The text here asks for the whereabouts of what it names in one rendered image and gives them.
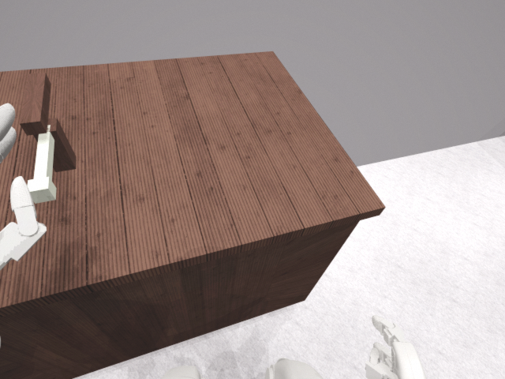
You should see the counter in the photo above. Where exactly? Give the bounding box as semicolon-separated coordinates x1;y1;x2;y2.
0;51;386;379

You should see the right robot hand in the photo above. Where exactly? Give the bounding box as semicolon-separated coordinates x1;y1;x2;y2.
365;315;427;379

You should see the left robot hand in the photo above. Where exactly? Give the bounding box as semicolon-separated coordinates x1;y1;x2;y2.
0;103;47;271

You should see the tap lever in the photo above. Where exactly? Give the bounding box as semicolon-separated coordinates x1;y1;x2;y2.
28;125;57;204

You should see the right robot thigh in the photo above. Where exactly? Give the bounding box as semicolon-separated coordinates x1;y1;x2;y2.
265;359;323;379

